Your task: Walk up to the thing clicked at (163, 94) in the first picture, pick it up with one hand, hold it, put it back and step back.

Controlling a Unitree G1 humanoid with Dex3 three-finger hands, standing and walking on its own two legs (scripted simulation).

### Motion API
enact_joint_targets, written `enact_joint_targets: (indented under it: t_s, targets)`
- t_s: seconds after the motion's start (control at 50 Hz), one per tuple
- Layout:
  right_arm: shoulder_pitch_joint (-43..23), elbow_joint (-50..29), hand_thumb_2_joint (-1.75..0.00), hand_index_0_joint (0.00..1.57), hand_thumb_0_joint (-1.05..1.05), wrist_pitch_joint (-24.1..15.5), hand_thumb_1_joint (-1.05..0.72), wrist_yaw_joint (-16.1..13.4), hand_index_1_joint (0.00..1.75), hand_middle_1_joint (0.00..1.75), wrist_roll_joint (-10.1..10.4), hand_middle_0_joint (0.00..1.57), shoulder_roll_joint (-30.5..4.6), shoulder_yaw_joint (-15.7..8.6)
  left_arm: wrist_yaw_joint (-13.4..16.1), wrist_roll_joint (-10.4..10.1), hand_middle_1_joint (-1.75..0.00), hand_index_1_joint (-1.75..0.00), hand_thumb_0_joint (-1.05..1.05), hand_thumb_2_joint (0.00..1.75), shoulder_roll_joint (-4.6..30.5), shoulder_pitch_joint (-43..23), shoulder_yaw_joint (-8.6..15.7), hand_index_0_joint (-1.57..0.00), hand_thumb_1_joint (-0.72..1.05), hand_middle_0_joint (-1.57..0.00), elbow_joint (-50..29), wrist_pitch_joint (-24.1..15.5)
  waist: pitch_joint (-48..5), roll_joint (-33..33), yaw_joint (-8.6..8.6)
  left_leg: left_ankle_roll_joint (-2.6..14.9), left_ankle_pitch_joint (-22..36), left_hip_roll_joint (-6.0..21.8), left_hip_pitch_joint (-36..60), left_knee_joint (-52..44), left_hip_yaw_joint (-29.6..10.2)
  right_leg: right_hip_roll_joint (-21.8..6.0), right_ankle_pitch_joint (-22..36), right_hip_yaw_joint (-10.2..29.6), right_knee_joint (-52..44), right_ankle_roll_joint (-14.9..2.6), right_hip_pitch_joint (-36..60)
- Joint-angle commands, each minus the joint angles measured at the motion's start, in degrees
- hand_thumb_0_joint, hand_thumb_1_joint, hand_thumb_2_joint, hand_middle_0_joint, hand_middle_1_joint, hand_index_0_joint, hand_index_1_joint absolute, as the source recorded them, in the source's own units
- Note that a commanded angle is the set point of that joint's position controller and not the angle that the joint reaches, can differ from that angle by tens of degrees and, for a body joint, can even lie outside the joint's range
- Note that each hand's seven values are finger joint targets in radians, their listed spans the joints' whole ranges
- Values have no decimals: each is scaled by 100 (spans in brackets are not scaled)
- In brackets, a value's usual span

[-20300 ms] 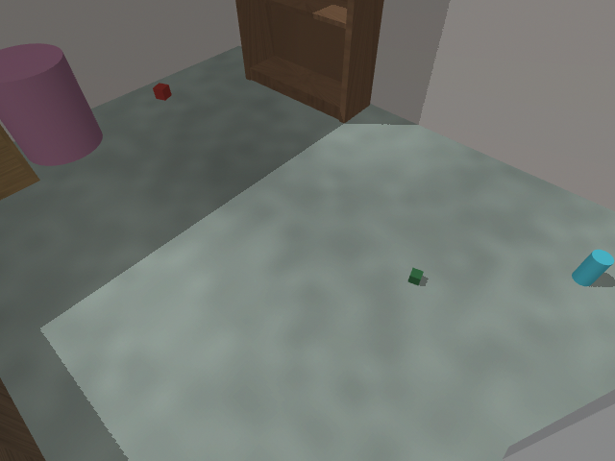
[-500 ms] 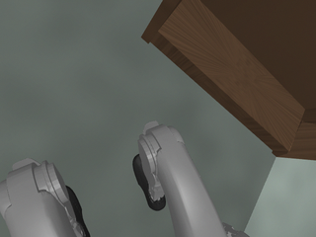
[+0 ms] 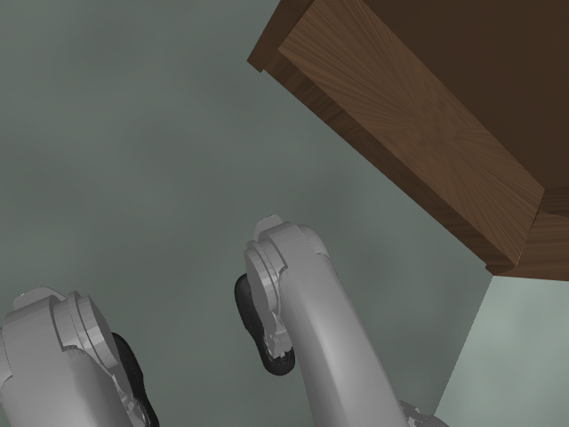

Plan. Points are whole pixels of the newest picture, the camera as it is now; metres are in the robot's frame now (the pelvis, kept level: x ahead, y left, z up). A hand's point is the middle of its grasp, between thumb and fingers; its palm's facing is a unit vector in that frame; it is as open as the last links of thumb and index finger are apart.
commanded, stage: rise first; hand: left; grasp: from above
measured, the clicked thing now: out of the picture +0.49 +0.34 -0.30
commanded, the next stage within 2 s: approach in 0.04 s
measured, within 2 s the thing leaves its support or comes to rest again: neither
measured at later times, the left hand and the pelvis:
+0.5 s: hand out of the picture +0.48 +0.32 -0.20, palm faces -0.15 -0.41 -0.90, open 14.3 cm; pelvis +0.00 +0.00 +0.00, yaw +0 degrees
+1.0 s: hand out of the picture +0.47 +0.34 -0.19, palm faces -0.10 -0.42 -0.90, open 14.3 cm; pelvis +0.00 +0.00 +0.01, yaw -1 degrees
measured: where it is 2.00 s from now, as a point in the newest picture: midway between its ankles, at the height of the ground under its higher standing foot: (206, 372)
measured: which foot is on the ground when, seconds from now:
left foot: down 0.00-1.00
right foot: down 0.00-1.00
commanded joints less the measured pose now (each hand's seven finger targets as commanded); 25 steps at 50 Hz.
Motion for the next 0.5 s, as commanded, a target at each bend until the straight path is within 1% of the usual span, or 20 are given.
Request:
enact_joint_targets:
  t_s: [0.0,0.04,0.08,0.1,0.12,0.18,0.2,0.22,0.24,0.26,0.28,0.3,0.32,0.36,0.38,0.4,0.42,0.44,0.46,0.48]
  targets:
    - [1460,195,-90,20,0,-33,-91,-30,30,30,-9,20,-1733,-416,220,156,-99,-103,0,104,1491,-1480,-191,-6,-61,-9,-781,15,-4010,2537,-90,230,1140,48,2715,-1231,707,144,1368,-482,-1369,-297,2380]
    - [1434,134,-90,20,0,-36,-91,-5,30,30,23,20,-1772,-428,222,168,-100,-104,0,104,1468,-1417,-184,-6,-61,-9,-847,36,-4093,2654,-47,212,1268,64,2795,-1236,688,149,1492,-502,-1317,-311,2406]
    - [1538,170,-90,20,0,-18,-91,9,30,30,38,20,-1766,-421,240,230,-99,-103,0,104,1513,-1447,-163,-6,-61,-9,-821,48,-4132,2670,-65,213,1330,75,2833,-1221,682,154,1558,-507,-1317,-310,2450]
    - [1561,189,-90,20,0,-7,-91,24,30,30,62,20,-1750,-427,255,239,-99,-102,0,104,1522,-1319,-105,-6,-61,-9,-687,66,-4128,2649,-29,207,1350,80,2841,-1246,656,145,1546,-540,-1308,-314,2431]
    - [1532,191,-90,20,0,-4,-91,37,30,30,49,20,-1743,-438,242,230,-99,-102,0,102,1516,-1361,-118,-6,-60,-10,-803,76,-4071,2690,-39,195,1284,73,2836,-1309,636,126,1469,-557,-1262,-330,2334]
    - [1515,187,-90,20,0,16,-91,23,30,30,69,20,-1749,-519,193,155,-99,-102,0,103,1218,-1559,-220,-6,-60,-9,-818,109,-3945,2838,-122,168,1084,94,2992,-1391,594,136,1289,-597,-1305,-363,2056]
    - [1569,182,-90,20,0,7,-91,27,30,30,51,20,-1748,-542,182,114,-99,-102,0,104,986,-1634,-317,-5,-61,-9,-822,105,-3906,2882,-237,152,1095,98,3055,-1407,595,144,1322,-600,-1294,-368,2076]
    - [1583,247,-90,20,0,1,-91,23,30,30,64,20,-1761,-573,195,114,-99,-102,0,104,903,-1671,-364,-5,-61,-9,-785,113,-3877,2879,-245,139,1008,98,3110,-1438,558,144,1256,-626,-1311,-383,1964]
    - [1552,304,-90,20,0,6,-91,12,30,30,58,20,-1751,-590,189,113,-98,-102,0,105,770,-1774,-461,-5,-61,-9,-805,106,-3774,2926,-317,125,884,99,3131,-1486,501,131,1161,-651,-1297,-399,1819]
    - [1618,406,-90,20,0,16,-90,25,30,30,43,20,-1634,-548,160,79,-98,-102,0,105,535,-1816,-553,-5,-61,-9,-791,97,-3624,2902,-415,128,789,82,3101,-1497,465,117,1079,-679,-1284,-398,1689]
    - [1601,417,-90,20,0,6,-90,18,30,30,45,20,-1660,-543,142,28,-98,-102,0,106,369,-1858,-678,-5,-61,-9,-788,81,-3604,2845,-469,133,774,80,3116,-1476,455,119,1099,-677,-1298,-389,1706]
    - [1674,457,-90,20,0,-1,-90,7,30,30,30,20,-1689,-553,168,20,-99,-103,0,105,280,-1981,-714,-5,-61,-9,-768,60,-3696,2813,-537,125,852,78,3191,-1457,441,118,1182,-679,-1297,-390,1801]
    - [1560,466,-90,20,0,-22,-90,7,30,30,37,20,-1665,-527,178,-20,-98,-102,0,105,141,-2111,-813,-5,-61,-9,-794,49,-3608,2798,-588,125,827,69,3197,-1439,380,85,1166,-700,-1271,-390,1638]
    - [1645,556,-90,20,0,-31,-90,-16,30,30,1,20,-1812,-534,240,4,-99,-103,0,107,190,-2121,-875,-5,-61,-9,-624,8,-3564,2745,-645,144,839,45,3154,-1429,410,104,1192,-674,-1324,-379,1767]
    - [1559,519,-90,20,0,-42,-90,-12,30,30,-23,20,-1769,-498,261,50,-99,-103,0,107,227,-2100,-895,-5,-61,-9,-644,2,-3504,2725,-662,153,851,15,3104,-1434,425,82,1214,-668,-1311,-374,1794]
    - [1600,523,-90,20,0,-28,-90,-9,30,30,-16,20,-1814,-455,319,111,-99,-103,0,107,392,-2152,-817,-5,-61,-9,-583,9,-3567,2735,-633,148,890,31,3190,-1438,403,74,1227,-682,-1322,-380,1762]
    - [1487,542,-90,20,0,-24,-90,-17,30,30,-44,20,-1823,-437,360,106,-99,-103,0,106,497,-2115,-818,-5,-61,-9,-508,24,-3474,2714,-609,164,793,13,3011,-1425,443,79,1169,-665,-1321,-365,1814]
    - [1502,438,-90,20,0,-27,-90,-20,30,30,-37,20,-1851,-370,411,176,-99,-103,0,106,716,-2091,-703,-5,-61,-8,-425,20,-3603,2719,-579,176,834,13,2987,-1388,489,96,1217,-629,-1351,-365,1930]
    - [1466,473,-90,20,0,-15,-91,-19,30,30,-68,20,-1826,-338,427,179,-100,-103,0,105,821,-2151,-662,-5,-61,-9,-476,17,-3537,2738,-601,181,835,3,2942,-1411,485,61,1225,-639,-1336,-351,1918]
    - [1429,476,-90,20,0,-14,-90,-19,30,30,-60,20,-1875,-323,469,227,-100,-103,0,105,1009,-2115,-595,-5,-61,-9,-373,39,-3557,2714,-540,193,780,16,2849,-1409,498,58,1188,-644,-1346,-342,1971]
